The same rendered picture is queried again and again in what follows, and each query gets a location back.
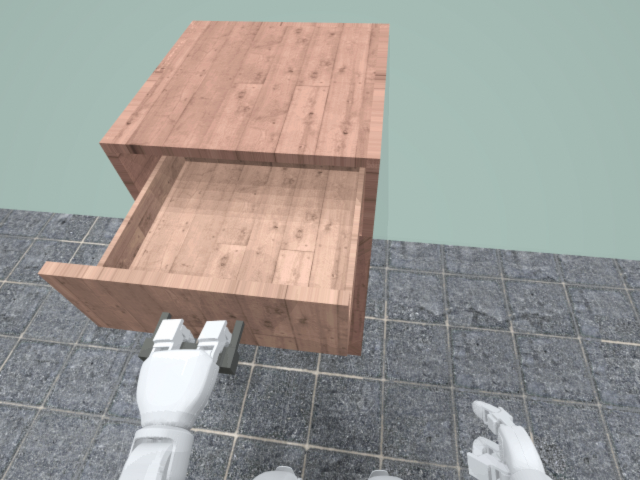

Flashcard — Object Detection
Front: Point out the left robot hand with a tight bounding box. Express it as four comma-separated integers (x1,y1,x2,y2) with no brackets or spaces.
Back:
136,319,232,431

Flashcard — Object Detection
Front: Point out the right robot hand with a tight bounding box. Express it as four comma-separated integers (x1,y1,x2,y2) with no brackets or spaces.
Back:
467,401,545,480

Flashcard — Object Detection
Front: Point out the handle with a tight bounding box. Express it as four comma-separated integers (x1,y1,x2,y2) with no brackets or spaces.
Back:
138,312,245,375

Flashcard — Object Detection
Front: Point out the cabinet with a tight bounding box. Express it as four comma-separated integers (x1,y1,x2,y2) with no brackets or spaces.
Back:
99,21,390,356

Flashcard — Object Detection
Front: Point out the right robot shin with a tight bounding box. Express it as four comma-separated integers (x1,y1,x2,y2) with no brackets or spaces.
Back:
369,470,389,478

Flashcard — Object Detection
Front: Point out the drawer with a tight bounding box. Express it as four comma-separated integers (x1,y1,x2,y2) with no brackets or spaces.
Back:
38,156,366,356

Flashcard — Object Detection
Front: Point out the robot shin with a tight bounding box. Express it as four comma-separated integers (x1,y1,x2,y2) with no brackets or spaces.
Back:
276,466,295,475
369,470,389,478

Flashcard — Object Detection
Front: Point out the robot left forearm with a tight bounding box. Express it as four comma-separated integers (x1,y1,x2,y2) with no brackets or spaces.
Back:
119,425,194,480

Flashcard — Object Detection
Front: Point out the left robot shin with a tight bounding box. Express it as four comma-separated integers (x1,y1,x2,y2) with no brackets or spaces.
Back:
276,466,295,475

